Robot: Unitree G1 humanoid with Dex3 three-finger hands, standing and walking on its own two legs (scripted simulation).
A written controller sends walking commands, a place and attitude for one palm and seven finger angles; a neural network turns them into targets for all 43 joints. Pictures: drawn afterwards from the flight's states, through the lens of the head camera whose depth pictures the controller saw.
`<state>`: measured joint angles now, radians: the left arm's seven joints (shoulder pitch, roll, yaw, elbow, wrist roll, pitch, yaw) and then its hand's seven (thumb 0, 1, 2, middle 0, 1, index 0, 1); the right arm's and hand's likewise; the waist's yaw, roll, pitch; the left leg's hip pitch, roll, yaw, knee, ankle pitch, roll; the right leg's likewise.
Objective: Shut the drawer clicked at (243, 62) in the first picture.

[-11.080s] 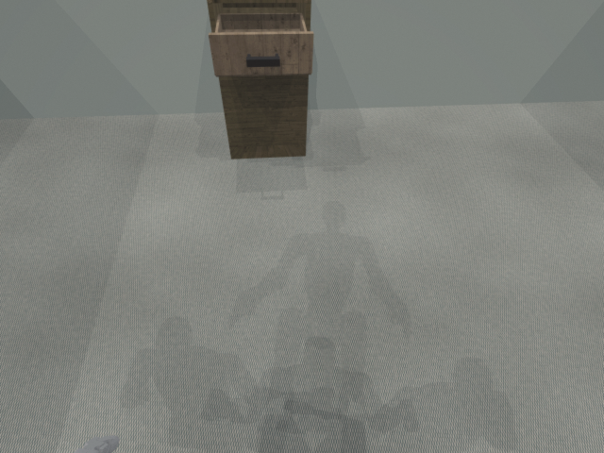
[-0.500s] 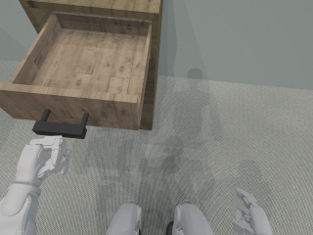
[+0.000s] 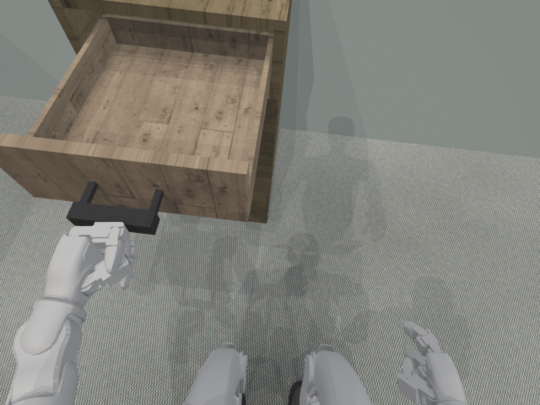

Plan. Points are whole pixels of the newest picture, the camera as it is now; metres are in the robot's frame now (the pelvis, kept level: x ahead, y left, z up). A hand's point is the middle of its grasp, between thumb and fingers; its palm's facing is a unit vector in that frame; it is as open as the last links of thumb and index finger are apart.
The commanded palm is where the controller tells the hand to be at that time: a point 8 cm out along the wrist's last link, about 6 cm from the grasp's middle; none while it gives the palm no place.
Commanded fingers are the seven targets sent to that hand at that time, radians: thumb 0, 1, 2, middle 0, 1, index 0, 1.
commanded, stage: push the drawer shut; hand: left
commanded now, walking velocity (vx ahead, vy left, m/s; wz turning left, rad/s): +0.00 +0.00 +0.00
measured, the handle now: (119, 205) +0.37 +0.25 +0.03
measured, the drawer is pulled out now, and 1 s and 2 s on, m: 0.30 0.18 0.05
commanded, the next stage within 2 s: none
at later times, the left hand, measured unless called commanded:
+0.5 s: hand (140, 220) +0.36 +0.21 +0.03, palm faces -0.04 -1.00 -0.06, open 3.1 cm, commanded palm +0.36 +0.25 +0.03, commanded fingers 0.00 0.90 0.90 -1.40 -1.60 -1.40 -1.60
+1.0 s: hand (149, 187) +0.41 +0.21 +0.03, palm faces -0.05 -1.00 -0.05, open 3.1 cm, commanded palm +0.42 +0.25 +0.03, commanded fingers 0.00 0.90 0.90 -1.40 -1.60 -1.40 -1.60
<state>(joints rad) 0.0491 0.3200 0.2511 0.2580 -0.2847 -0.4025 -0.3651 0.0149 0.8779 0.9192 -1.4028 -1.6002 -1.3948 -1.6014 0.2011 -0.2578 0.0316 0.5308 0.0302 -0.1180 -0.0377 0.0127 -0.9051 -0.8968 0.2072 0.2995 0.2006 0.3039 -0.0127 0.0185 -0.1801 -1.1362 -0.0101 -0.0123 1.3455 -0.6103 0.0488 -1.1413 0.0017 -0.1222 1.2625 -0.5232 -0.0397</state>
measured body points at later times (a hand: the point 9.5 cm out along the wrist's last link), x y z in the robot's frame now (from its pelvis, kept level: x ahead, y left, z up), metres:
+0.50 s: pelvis -0.01 +0.00 +0.00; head +0.10 +0.02 +0.44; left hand +0.35 +0.27 +0.03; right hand +0.12 -0.26 -0.10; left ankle +0.01 +0.09 -0.61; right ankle +0.04 -0.10 -0.61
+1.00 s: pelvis -0.01 +0.00 +0.00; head +0.12 +0.02 +0.43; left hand +0.41 +0.27 +0.03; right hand +0.09 -0.27 -0.11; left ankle +0.01 +0.09 -0.61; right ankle +0.04 -0.10 -0.61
